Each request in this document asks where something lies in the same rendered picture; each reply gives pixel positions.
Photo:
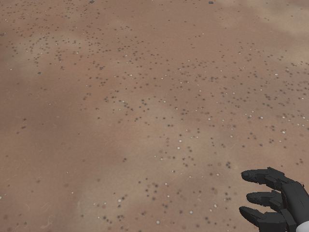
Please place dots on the right robot hand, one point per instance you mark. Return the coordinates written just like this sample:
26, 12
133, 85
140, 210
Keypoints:
291, 206

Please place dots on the robot right forearm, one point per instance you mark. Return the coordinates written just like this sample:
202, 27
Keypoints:
303, 227

